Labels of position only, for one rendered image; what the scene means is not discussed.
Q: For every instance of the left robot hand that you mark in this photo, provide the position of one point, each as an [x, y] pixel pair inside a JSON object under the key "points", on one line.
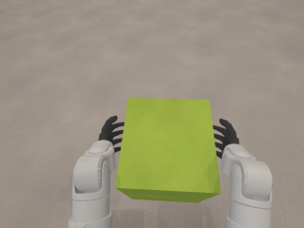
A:
{"points": [[108, 135]]}

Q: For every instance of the carton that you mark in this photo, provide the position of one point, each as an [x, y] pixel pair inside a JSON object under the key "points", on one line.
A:
{"points": [[168, 151]]}

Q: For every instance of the right robot hand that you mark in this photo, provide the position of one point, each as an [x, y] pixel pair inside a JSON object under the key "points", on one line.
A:
{"points": [[230, 136]]}

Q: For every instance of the robot left forearm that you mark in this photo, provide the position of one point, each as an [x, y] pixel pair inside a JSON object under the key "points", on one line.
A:
{"points": [[91, 187]]}

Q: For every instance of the robot right forearm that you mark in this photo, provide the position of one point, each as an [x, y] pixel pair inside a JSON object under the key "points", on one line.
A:
{"points": [[251, 188]]}

